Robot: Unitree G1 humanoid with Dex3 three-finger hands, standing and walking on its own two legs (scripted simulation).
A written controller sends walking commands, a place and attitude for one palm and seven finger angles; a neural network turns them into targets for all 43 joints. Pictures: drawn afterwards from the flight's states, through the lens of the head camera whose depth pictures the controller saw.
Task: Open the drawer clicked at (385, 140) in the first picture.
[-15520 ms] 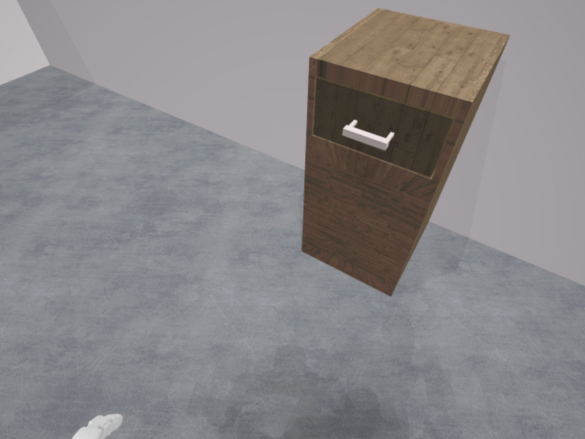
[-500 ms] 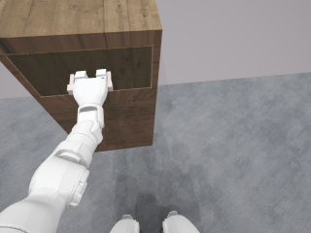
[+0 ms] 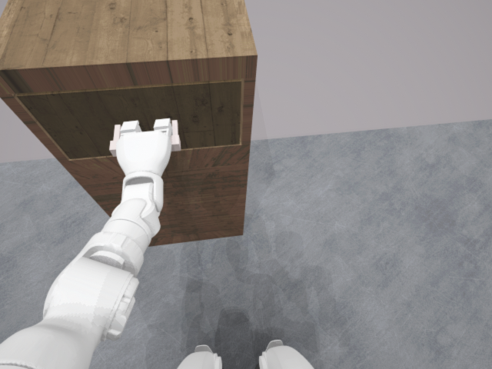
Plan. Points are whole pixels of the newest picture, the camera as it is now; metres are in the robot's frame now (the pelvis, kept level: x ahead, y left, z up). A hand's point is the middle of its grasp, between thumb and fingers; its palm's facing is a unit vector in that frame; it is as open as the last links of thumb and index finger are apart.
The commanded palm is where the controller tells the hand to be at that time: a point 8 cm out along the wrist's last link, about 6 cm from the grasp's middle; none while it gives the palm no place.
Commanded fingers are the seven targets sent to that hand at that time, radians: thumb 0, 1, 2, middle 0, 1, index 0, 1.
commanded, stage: close the thumb around the handle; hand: left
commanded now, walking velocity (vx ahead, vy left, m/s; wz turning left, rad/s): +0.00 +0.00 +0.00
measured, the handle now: (146, 136) +0.53 +0.15 +0.00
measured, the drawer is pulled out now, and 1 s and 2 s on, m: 0.00 0.07 0.20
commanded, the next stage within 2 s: pull the drawer open in 0.04 s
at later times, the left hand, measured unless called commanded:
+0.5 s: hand (153, 175) +0.46 +0.14 -0.02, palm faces -0.04 -0.06 -1.00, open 5.7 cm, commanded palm +0.42 +0.13 +0.03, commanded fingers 0.00 0.90 0.90 -0.40 -1.35 -0.40 -1.35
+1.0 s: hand (153, 204) +0.40 +0.14 -0.02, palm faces -0.02 -0.07 -1.00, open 5.7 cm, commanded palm +0.36 +0.13 +0.03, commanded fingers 0.00 0.90 0.90 -0.40 -1.35 -0.40 -1.35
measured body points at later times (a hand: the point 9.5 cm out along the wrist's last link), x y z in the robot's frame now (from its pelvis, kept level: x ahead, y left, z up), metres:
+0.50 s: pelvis +0.01 +0.00 +0.01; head +0.11 +0.00 +0.45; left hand +0.46 +0.14 +0.03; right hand +0.03 -0.25 -0.13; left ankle -0.01 +0.07 -0.67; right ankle -0.01 -0.09 -0.67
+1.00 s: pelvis +0.02 +0.00 +0.02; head +0.09 -0.01 +0.46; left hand +0.40 +0.14 +0.03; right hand +0.13 -0.25 -0.11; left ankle -0.01 +0.07 -0.67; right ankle -0.01 -0.09 -0.67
